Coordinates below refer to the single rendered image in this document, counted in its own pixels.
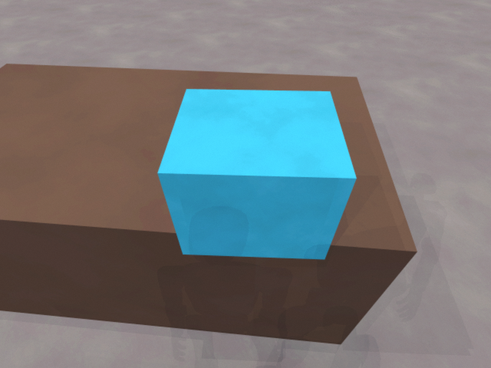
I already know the pedestal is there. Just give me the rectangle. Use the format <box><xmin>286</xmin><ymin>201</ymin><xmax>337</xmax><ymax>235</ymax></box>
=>
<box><xmin>0</xmin><ymin>64</ymin><xmax>417</xmax><ymax>344</ymax></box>

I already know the carton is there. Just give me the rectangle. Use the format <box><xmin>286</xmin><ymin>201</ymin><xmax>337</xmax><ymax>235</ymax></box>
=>
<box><xmin>157</xmin><ymin>89</ymin><xmax>356</xmax><ymax>259</ymax></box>

